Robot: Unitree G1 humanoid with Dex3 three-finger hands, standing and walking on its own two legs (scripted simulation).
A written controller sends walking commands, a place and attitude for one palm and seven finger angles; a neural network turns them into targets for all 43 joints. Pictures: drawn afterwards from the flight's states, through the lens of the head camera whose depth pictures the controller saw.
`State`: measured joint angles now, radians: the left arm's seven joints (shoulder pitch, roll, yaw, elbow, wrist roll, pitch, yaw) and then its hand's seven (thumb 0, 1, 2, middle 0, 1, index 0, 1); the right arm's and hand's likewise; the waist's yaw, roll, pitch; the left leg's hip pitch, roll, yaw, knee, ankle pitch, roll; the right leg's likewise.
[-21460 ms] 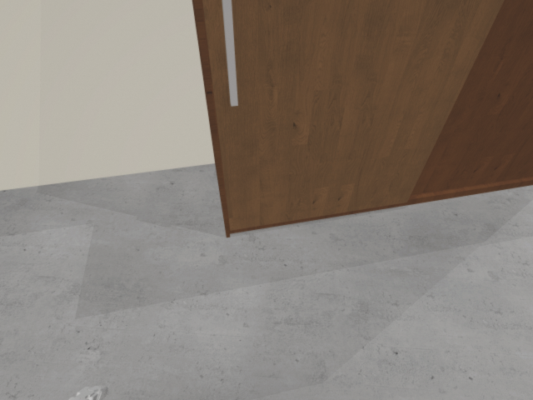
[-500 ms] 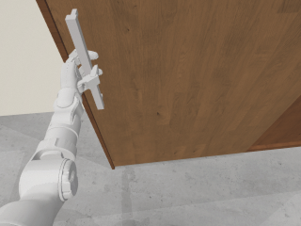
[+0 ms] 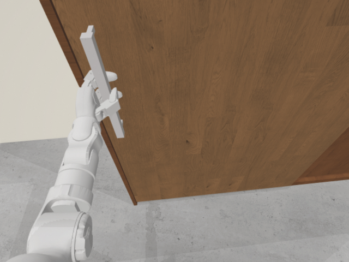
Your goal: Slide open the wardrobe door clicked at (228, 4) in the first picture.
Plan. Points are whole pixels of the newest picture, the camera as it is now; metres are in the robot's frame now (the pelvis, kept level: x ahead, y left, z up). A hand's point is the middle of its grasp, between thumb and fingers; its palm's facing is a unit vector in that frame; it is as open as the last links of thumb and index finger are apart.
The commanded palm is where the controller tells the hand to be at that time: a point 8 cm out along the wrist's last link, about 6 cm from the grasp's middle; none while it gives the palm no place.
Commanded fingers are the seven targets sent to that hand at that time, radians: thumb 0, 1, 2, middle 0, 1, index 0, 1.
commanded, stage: tug the door sideways, standing still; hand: left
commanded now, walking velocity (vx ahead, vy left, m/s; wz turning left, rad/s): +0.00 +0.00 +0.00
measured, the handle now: (108, 91) +0.50 +0.17 +0.12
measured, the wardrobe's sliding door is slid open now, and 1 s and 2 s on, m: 0.00 0.00 0.06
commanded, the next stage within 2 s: step sideways, sliding the door along in 0.96 s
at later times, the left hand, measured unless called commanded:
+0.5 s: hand (116, 101) +0.45 +0.14 +0.14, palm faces +0.17 -0.99 -0.02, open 5.7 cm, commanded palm +0.42 +0.14 +0.14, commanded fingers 0.00 0.90 0.90 -0.45 -1.40 -0.45 -1.40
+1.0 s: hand (118, 101) +0.44 +0.14 +0.13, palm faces +0.16 -0.99 -0.04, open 5.8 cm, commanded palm +0.42 +0.13 +0.14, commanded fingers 0.00 0.90 0.90 -0.45 -1.40 -0.45 -1.40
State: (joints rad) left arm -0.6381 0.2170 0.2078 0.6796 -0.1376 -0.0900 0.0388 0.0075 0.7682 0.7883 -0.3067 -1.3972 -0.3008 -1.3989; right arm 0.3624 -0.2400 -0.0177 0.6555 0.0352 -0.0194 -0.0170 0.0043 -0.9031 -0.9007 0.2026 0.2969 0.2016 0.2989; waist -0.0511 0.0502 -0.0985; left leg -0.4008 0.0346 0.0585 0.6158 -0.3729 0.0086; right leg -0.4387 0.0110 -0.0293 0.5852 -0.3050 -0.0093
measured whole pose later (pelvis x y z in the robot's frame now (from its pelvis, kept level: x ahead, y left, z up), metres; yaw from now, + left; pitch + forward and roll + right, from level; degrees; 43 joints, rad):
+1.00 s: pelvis -0.02 +0.00 -0.01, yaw +4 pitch +10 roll -1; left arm -0.90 0.18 0.05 1.00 -0.15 -0.20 0.14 0.00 0.77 0.82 -0.33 -1.40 -0.26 -1.40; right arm 0.38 -0.24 -0.02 0.78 0.01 -0.13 0.00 0.00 -0.90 -0.90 0.20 0.30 0.20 0.30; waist -0.03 0.04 -0.07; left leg -0.49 0.00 -0.01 0.68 -0.36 0.01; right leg -0.50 -0.03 -0.09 0.64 -0.31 -0.01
